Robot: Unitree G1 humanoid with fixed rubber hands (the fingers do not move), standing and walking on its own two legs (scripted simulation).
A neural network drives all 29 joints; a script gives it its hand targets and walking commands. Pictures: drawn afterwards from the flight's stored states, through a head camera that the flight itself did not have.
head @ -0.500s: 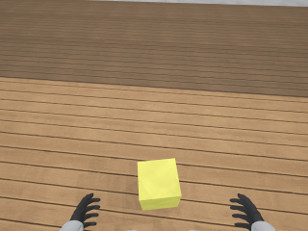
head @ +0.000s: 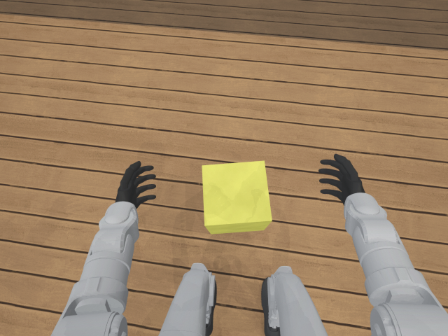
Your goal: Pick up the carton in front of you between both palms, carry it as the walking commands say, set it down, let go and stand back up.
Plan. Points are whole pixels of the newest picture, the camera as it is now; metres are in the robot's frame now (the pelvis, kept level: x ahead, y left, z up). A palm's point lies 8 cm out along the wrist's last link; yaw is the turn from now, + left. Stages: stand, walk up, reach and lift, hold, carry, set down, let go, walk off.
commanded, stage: reach and lift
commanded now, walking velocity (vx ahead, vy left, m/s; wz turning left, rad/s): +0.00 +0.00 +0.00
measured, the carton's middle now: (235, 200) +0.46 +0.02 -0.56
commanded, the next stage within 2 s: none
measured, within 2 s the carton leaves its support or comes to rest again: neither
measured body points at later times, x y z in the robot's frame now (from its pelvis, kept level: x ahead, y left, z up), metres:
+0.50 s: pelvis -0.01 +0.00 -0.05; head +0.29 +0.00 +0.28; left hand +0.47 +0.22 -0.17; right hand +0.51 -0.17 -0.17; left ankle +0.05 +0.12 -0.65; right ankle +0.05 -0.12 -0.65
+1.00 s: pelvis -0.06 +0.00 -0.25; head +0.29 +0.00 +0.02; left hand +0.45 +0.22 -0.42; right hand +0.49 -0.17 -0.42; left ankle +0.05 +0.12 -0.65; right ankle +0.05 -0.12 -0.65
